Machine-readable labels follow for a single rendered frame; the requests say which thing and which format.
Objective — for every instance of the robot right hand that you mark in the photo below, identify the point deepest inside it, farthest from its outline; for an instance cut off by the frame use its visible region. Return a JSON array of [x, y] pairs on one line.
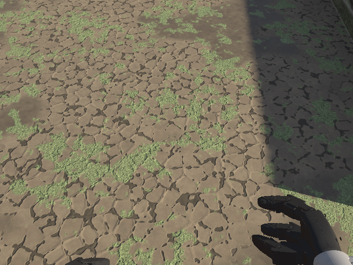
[[305, 242]]

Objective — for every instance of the robot right forearm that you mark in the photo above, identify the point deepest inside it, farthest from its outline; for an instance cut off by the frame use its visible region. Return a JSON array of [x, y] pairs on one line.
[[332, 257]]

